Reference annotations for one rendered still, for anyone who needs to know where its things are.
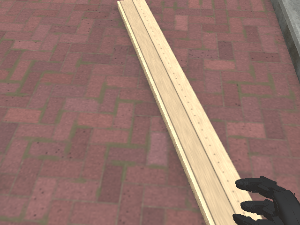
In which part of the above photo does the robot right hand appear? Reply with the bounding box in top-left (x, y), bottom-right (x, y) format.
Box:
top-left (232, 176), bottom-right (300, 225)

